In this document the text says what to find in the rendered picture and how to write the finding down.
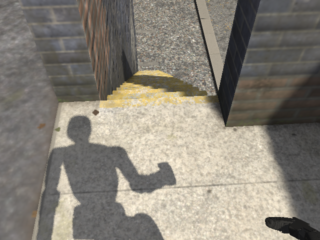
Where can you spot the right robot hand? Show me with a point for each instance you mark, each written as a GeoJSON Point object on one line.
{"type": "Point", "coordinates": [297, 228]}

